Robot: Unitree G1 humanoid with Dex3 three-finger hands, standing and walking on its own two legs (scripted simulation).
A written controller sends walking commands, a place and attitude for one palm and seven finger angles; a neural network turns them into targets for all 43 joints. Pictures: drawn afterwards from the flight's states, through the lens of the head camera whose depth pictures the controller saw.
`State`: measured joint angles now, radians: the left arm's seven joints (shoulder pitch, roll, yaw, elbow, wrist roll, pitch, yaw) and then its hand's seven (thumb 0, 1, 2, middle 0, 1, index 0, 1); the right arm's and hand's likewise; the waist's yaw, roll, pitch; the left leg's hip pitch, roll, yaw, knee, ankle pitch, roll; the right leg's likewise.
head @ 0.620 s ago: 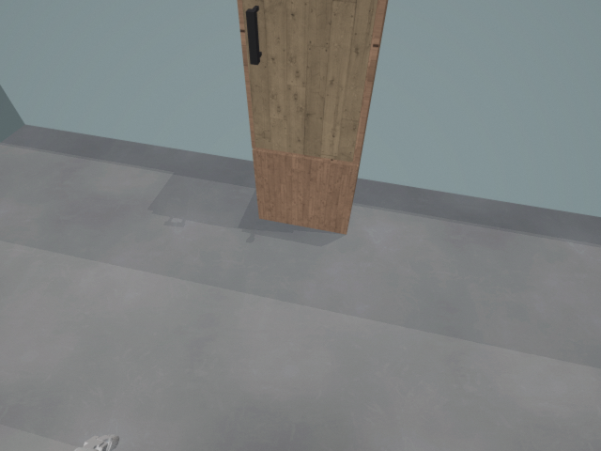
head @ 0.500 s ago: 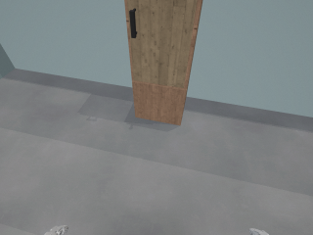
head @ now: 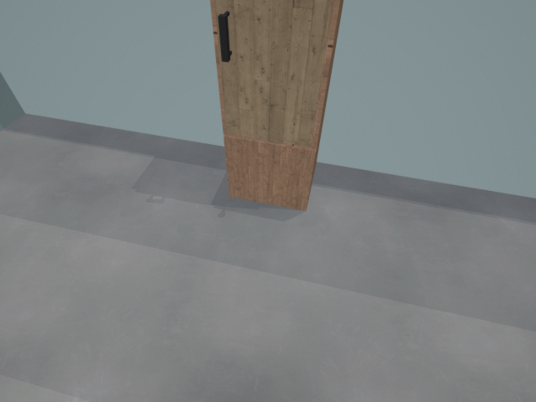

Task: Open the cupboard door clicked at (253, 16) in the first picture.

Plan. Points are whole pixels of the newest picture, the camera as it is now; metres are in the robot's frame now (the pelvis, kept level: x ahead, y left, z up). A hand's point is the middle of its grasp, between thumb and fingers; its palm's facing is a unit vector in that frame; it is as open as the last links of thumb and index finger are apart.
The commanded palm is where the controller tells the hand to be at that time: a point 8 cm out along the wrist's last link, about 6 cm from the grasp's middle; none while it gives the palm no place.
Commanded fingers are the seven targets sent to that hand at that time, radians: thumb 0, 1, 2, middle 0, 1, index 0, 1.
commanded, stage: stand and wait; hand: left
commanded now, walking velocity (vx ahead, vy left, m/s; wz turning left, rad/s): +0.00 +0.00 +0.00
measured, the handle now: (226, 36) +1.16 +0.21 +0.06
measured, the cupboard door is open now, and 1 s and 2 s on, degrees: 0 0 0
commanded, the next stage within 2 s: look at it before walking up in 0.20 s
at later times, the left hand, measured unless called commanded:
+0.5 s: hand out of the picture +0.07 +0.24 -0.15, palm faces -0.02 -0.95 -0.33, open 7.4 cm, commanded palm none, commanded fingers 0.00 0.90 0.90 -0.20 -0.30 -0.20 -0.30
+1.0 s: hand out of the picture +0.06 +0.24 -0.15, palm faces +0.00 -0.94 -0.34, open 7.4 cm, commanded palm none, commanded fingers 0.00 0.90 0.90 -0.20 -0.30 -0.20 -0.30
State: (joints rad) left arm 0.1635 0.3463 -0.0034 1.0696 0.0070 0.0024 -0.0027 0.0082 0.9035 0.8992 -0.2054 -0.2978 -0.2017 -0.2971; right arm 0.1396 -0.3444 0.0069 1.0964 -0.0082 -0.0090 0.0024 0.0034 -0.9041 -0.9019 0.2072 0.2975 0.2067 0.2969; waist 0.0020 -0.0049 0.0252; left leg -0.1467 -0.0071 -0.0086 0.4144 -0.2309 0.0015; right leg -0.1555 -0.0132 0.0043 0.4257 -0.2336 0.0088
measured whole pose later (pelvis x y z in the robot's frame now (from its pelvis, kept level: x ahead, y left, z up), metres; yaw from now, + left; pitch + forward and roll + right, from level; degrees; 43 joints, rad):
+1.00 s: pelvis +0.00 -0.01 +0.00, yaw +1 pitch -2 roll +0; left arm 0.15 0.33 0.00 1.08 0.01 0.00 0.00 0.01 0.90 0.90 -0.20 -0.30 -0.20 -0.30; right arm 0.12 -0.33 0.01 1.11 -0.01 -0.01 0.00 0.00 -0.90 -0.90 0.21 0.30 0.21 0.30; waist 0.00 0.00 0.02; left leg -0.15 0.00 -0.02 0.38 -0.21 -0.01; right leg -0.15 -0.01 -0.01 0.39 -0.21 0.00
